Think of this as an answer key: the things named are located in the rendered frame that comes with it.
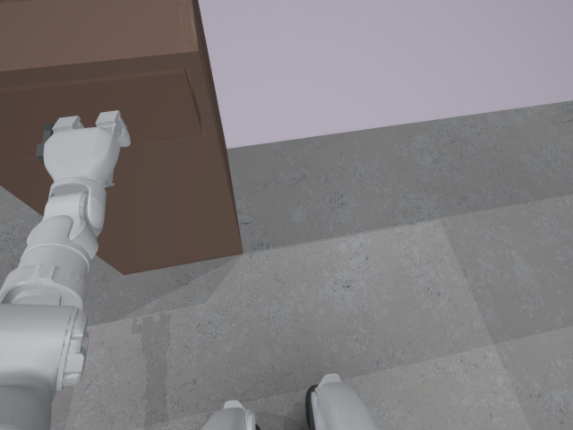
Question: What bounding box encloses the left robot hand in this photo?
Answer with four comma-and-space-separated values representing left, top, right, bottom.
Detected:
44, 110, 131, 188

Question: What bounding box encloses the right robot thigh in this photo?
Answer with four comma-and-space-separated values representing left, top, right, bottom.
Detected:
312, 382, 381, 430

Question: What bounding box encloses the cabinet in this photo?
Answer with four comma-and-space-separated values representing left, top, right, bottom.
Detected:
0, 0, 243, 275

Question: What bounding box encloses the handle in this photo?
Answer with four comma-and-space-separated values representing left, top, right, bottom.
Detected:
36, 123, 54, 165

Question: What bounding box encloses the left robot upper arm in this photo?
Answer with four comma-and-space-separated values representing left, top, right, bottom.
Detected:
0, 304, 90, 430

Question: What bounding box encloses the robot left shin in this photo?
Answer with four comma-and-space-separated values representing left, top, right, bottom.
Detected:
223, 400, 245, 411

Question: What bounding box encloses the drawer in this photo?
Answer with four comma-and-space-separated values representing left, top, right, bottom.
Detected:
0, 68, 202, 162

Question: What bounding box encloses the robot left forearm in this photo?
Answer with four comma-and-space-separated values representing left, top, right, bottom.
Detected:
0, 177, 107, 311

